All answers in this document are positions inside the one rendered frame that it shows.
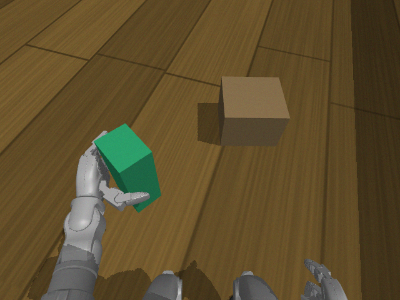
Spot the right robot hand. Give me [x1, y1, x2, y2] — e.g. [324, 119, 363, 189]
[301, 259, 348, 300]

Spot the left robot hand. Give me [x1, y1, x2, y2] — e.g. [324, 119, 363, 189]
[76, 131, 150, 211]

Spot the left robot arm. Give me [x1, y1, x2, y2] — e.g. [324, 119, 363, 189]
[41, 196, 106, 300]

